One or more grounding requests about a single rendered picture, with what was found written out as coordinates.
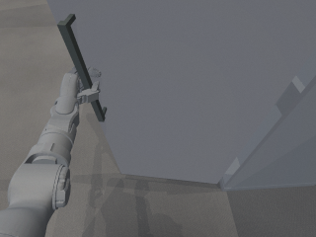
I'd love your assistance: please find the handle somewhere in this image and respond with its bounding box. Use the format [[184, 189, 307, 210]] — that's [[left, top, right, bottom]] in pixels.
[[57, 14, 107, 122]]

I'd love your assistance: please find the robot left forearm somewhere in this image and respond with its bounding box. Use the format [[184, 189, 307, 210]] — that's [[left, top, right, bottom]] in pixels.
[[7, 96, 80, 205]]

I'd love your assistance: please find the robot left hand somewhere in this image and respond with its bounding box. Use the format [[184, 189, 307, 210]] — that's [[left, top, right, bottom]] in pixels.
[[59, 65, 102, 105]]

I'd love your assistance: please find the left robot upper arm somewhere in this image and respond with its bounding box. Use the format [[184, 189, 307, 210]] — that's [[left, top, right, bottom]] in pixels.
[[0, 163, 71, 237]]

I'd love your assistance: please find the fridge door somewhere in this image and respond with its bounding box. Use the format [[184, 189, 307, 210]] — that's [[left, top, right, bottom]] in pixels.
[[46, 0, 316, 184]]

